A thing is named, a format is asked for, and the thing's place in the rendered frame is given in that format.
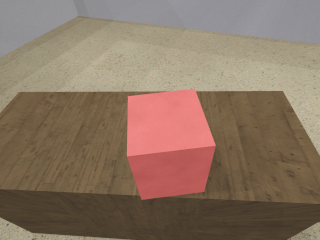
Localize pedestal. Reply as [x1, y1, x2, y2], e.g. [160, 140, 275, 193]
[0, 91, 320, 240]

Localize carton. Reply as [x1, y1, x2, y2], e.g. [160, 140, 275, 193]
[127, 88, 216, 200]

